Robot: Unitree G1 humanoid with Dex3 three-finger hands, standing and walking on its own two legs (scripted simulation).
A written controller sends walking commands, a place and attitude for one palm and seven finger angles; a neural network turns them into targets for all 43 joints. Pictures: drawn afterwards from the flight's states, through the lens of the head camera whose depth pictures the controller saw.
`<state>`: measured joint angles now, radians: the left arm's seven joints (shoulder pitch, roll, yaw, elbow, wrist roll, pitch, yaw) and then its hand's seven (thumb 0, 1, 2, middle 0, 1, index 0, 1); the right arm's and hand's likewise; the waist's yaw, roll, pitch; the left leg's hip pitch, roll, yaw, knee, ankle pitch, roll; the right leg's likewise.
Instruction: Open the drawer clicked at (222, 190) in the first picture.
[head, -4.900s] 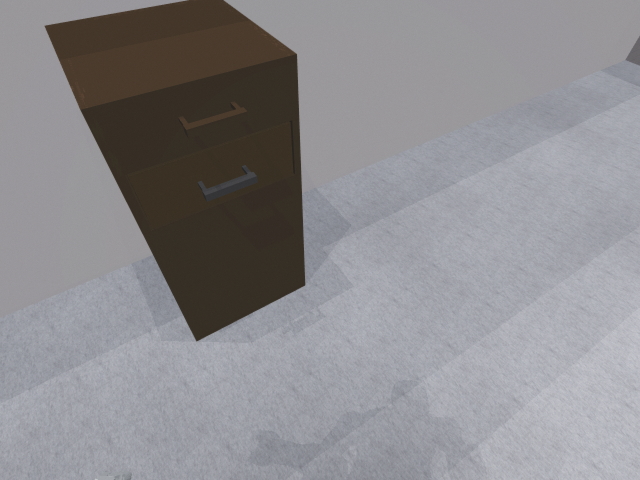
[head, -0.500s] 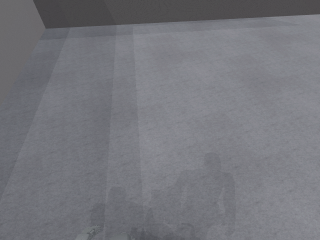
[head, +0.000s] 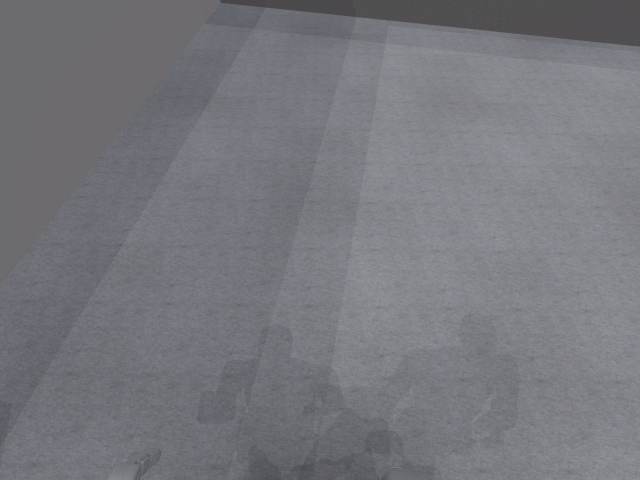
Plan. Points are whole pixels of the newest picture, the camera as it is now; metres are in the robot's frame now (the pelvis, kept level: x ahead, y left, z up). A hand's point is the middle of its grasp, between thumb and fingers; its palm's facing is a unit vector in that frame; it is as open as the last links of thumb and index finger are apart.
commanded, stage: turn to face it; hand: left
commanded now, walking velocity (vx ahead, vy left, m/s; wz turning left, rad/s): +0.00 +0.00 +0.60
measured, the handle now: out of the picture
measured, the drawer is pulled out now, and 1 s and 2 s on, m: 0.00 0.00 0.00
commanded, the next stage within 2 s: none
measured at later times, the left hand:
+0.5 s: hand out of the picture -0.05 +0.18 -0.17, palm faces +0.38 -0.89 -0.25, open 7.4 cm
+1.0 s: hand out of the picture -0.02 +0.20 -0.14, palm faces +0.58 -0.76 -0.29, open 7.4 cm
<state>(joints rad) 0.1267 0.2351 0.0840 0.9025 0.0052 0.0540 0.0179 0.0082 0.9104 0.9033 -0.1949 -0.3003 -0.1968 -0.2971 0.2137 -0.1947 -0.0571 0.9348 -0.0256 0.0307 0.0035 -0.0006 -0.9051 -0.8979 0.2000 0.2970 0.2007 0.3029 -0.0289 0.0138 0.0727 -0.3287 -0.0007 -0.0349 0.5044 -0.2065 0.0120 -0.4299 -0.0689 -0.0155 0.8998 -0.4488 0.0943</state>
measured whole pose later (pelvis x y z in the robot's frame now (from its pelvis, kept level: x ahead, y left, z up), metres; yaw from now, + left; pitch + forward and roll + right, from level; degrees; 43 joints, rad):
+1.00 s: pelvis -0.02 -0.05 -0.01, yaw +37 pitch +1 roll +1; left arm 0.11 0.21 0.05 0.84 0.01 0.02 0.02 0.01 0.91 0.90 -0.20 -0.30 -0.20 -0.30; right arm 0.22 -0.23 -0.07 0.93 -0.02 0.06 0.01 0.00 -0.90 -0.90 0.20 0.30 0.20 0.30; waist -0.04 0.05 0.06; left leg -0.35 -0.07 -0.14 0.60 -0.27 -0.01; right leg -0.28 -0.02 -0.03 0.58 -0.31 0.06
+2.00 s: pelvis -0.05 -0.06 +0.00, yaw +71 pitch +1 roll -1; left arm 0.11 0.22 0.06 0.87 0.01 0.05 0.02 0.01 0.91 0.90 -0.20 -0.30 -0.20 -0.30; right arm 0.26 -0.21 -0.06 0.94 -0.03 0.05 0.00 0.00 -0.90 -0.90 0.20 0.30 0.20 0.30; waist -0.06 0.03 0.05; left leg -0.32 -0.10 -0.16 0.47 -0.17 0.04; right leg -0.35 -0.02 0.01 0.76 -0.43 0.08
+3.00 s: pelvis -0.07 +0.07 -0.01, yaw +84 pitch -2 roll +1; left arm 0.15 0.17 0.04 1.01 0.02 0.01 -0.02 0.01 0.91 0.90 -0.19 -0.30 -0.20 -0.30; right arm 0.49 -0.14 -0.02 1.15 -0.02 -0.05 -0.03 0.00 -0.92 -0.90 0.20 0.30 0.20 0.30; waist -0.05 0.00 0.06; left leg 0.13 -0.05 0.07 0.31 -0.41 0.04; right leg -0.53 -0.08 -0.11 0.76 -0.23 0.01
